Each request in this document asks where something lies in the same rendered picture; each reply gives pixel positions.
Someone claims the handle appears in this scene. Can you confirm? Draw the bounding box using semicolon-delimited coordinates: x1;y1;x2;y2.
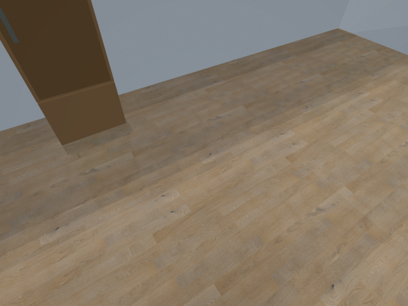
0;7;19;43

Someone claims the cupboard door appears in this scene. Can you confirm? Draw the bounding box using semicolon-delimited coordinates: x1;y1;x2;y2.
0;0;111;100

